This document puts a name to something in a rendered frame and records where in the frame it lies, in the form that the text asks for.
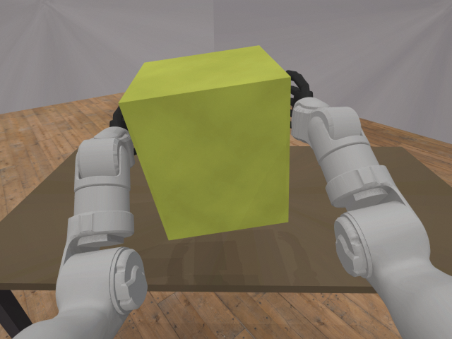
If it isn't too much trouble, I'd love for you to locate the right robot upper arm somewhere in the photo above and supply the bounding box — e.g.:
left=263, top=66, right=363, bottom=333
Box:
left=334, top=201, right=452, bottom=339

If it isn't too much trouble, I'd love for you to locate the robot right forearm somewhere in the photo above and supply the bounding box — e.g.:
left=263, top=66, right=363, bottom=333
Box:
left=291, top=97, right=430, bottom=257

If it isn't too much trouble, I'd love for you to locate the robot left forearm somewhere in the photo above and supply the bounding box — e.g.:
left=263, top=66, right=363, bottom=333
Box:
left=56, top=126, right=135, bottom=309

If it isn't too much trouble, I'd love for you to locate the left robot hand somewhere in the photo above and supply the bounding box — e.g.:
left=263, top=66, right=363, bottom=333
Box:
left=109, top=106, right=137, bottom=155

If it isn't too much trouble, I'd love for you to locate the table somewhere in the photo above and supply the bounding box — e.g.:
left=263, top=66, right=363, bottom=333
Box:
left=0, top=146, right=452, bottom=338

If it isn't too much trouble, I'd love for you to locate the carton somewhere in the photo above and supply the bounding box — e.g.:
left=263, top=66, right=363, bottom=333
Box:
left=119, top=45, right=291, bottom=240

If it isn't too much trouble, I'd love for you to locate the left robot upper arm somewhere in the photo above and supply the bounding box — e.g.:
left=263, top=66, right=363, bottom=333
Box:
left=12, top=246, right=148, bottom=339

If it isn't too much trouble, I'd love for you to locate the right robot hand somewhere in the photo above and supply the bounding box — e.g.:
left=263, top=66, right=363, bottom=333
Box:
left=286, top=70, right=313, bottom=128

